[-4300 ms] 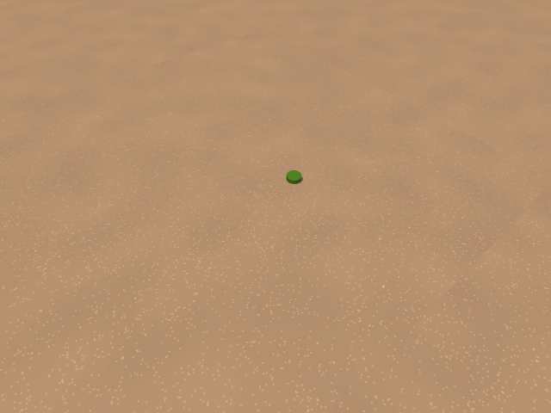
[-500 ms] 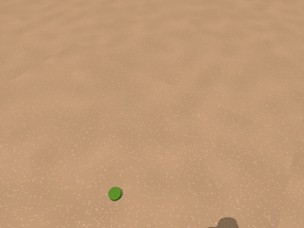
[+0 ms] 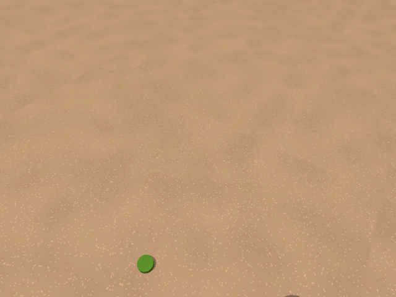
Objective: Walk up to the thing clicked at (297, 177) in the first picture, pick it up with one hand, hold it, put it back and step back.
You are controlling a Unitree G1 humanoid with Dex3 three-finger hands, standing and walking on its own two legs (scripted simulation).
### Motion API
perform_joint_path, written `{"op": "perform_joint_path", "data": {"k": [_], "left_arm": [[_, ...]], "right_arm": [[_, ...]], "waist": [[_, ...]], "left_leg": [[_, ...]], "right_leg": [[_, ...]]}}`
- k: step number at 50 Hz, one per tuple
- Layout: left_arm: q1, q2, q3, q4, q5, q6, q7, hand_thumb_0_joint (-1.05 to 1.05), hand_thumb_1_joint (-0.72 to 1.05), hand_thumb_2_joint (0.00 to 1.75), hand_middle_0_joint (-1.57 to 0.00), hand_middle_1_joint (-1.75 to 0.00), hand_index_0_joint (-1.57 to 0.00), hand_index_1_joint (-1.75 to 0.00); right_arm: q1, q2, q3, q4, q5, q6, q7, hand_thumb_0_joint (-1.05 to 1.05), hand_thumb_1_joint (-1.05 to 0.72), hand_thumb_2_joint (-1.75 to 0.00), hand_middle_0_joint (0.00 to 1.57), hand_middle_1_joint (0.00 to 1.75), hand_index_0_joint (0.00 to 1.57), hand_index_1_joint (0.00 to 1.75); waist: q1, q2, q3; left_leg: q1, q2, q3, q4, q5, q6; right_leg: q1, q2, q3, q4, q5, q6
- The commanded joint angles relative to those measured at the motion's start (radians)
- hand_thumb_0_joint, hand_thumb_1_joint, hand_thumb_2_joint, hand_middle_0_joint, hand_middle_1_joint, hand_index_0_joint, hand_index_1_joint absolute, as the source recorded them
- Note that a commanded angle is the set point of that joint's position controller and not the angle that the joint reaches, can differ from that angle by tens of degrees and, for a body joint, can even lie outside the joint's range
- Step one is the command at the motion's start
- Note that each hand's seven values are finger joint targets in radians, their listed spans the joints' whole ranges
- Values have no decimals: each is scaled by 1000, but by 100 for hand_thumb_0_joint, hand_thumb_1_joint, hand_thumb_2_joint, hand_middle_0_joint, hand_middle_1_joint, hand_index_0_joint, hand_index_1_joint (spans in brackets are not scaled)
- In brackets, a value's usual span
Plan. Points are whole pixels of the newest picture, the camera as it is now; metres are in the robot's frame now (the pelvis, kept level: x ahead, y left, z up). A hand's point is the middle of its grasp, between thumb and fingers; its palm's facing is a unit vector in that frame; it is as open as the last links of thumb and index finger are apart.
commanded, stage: walk up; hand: left
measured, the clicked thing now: (145, 263) +0.43 +0.24 -0.77
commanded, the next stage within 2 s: stand in 0.62 s
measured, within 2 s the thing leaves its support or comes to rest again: neither
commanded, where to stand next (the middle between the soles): +0.04 +0.00 m, yaw +0 degrees
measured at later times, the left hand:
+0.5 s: hand out of the picture +0.08 +0.26 -0.15, palm faces +0.01 -0.94 -0.33, open 7.4 cm
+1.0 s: hand out of the picture +0.09 +0.25 -0.15, palm faces -0.01 -0.94 -0.35, open 7.4 cm
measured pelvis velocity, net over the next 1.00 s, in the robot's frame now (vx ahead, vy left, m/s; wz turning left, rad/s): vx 0.01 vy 0.00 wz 0.01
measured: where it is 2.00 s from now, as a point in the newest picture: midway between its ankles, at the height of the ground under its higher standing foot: outside the picture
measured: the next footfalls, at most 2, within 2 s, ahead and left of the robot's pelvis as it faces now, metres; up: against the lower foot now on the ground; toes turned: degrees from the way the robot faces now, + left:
none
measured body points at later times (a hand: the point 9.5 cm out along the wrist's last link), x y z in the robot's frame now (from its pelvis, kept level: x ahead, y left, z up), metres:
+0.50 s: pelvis +0.01 +0.00 +0.00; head +0.02 +0.00 +0.45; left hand +0.08 +0.30 -0.13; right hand +0.09 -0.29 -0.13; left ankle +0.02 +0.14 -0.75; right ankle +0.00 -0.13 -0.75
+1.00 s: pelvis +0.01 +0.00 +0.00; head +0.03 +0.00 +0.45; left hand +0.09 +0.30 -0.13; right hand +0.10 -0.30 -0.13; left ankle +0.02 +0.14 -0.75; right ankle +0.00 -0.13 -0.75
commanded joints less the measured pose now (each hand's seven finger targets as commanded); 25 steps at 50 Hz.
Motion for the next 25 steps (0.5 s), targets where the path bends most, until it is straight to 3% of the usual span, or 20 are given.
{"op": "perform_joint_path", "data": {"k": [1, 14, 25], "left_arm": [[-55, 218, 43, -50, 1, -20, 12, 0, 90, 90, -20, -30, -20, -30], [-16, 208, 48, -44, 2, -20, 14, 0, 90, 90, -20, -30, -20, -30], [-10, 205, 53, -42, 6, -14, 16, 0, 90, 90, -20, -30, -20, -30]], "right_arm": [[-47, -204, -35, -52, 0, -22, -13, 0, -90, -90, 20, 30, 20, 30], [-34, -205, -39, -50, 0, -20, -18, 0, -90, -90, 20, 30, 20, 30], [-29, -197, -42, -51, -1, -18, -19, 0, -90, -90, 20, 30, 20, 30]], "waist": [[4, 0, -77], [7, -4, -109], [6, -13, -87]], "left_leg": [[19, 86, -75, -73, 88, 43], [45, 90, -75, -69, 158, 46], [29, 87, -82, -83, 159, 45]], "right_leg": [[2, -107, 91, -93, 66, -31], [40, -108, 76, -97, 125, -26], [43, -106, 66, -95, 113, -23]]}}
